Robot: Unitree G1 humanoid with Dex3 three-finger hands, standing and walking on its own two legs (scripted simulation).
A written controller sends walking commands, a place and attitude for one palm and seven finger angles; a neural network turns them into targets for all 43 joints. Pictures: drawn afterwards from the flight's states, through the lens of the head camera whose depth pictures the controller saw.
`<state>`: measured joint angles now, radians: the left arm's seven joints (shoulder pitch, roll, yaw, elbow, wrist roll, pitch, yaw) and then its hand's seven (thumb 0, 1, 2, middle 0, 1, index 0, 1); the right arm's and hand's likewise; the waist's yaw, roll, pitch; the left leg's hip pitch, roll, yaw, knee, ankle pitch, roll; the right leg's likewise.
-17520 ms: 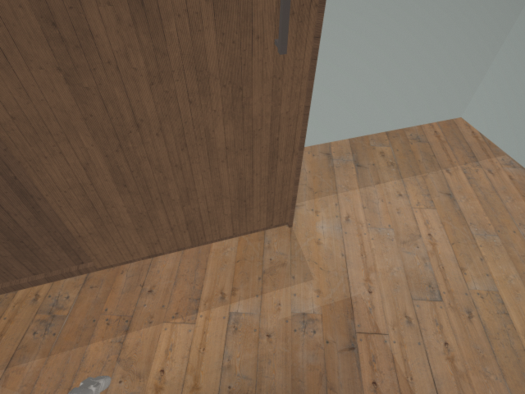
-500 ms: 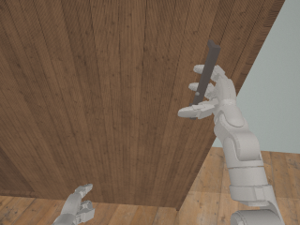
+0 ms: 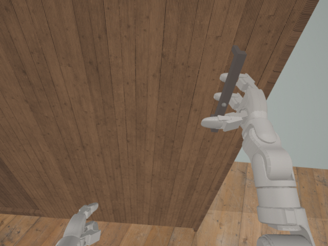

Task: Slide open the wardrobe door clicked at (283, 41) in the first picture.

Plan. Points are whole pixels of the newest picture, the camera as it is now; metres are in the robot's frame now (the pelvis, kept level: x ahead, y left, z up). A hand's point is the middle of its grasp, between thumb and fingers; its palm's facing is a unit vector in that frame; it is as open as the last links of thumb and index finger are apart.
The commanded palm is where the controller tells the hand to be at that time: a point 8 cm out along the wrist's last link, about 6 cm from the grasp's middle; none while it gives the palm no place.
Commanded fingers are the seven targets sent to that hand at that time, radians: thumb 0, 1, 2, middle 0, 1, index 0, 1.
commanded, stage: grip the handle and tug to test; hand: right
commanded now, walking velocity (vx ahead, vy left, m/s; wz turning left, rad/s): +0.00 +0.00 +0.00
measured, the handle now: (223, 92) +0.43 -0.10 +0.22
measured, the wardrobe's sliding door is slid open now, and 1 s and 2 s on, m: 0.00 0.00 0.00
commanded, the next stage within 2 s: tug the door sideways, standing still in 1.26 s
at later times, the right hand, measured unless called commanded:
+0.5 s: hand (220, 103) +0.37 -0.09 +0.22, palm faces -0.03 +1.00 -0.01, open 6.2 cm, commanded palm +0.34 -0.14 +0.23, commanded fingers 0.00 -0.90 -0.90 0.45 1.40 0.45 1.40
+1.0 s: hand (219, 103) +0.37 -0.08 +0.22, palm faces -0.02 +1.00 -0.01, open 5.6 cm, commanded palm +0.34 -0.13 +0.23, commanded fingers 0.00 -0.90 -0.90 0.45 1.40 0.45 1.40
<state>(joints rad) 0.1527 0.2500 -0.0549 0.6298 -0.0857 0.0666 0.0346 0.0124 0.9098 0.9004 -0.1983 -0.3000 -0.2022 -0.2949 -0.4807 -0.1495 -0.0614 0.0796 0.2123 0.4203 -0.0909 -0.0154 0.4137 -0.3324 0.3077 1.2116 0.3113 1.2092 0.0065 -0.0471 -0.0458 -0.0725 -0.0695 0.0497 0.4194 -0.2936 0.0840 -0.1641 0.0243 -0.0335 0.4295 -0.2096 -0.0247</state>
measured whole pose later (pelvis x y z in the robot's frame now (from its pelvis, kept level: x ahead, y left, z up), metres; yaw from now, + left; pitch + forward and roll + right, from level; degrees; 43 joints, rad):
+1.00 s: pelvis +0.00 +0.00 +0.00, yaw +0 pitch -3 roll -1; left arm 0.14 0.24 -0.06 0.62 -0.08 0.09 0.03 0.01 0.91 0.90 -0.20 -0.30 -0.20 -0.29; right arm -0.50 -0.13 -0.03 0.07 0.21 0.45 -0.11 0.00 -0.74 -0.85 0.42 1.40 0.37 1.36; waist 0.01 -0.05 -0.04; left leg -0.07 -0.06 0.05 0.42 -0.30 0.08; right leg -0.17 0.03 -0.03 0.43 -0.22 -0.03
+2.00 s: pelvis -0.01 -0.01 -0.01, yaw -4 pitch -3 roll +0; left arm 0.13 0.21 -0.05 0.64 -0.07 0.08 -0.01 0.01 0.91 0.90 -0.20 -0.30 -0.20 -0.29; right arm -0.63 -0.03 0.10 0.16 0.13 0.40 -0.22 -0.02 -0.78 -0.84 0.40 1.40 0.28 1.40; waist -0.04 -0.05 0.00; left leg -0.12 -0.03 0.11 0.50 -0.33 0.07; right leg -0.23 0.07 0.02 0.50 -0.22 -0.04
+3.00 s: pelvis +0.05 +0.17 -0.02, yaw -6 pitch -6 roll +2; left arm 0.06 0.17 0.03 0.56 -0.07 -0.07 -0.02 0.01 0.91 0.90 -0.20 -0.30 -0.20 -0.30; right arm -0.55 -0.21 -0.09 -0.07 0.07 -0.03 -0.12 -0.05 -0.75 -0.85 0.53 1.43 0.26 1.30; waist -0.19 -0.07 0.31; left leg -0.28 0.06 0.04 0.66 -0.21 -0.02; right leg -0.17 -0.19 0.11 0.62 -0.35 0.11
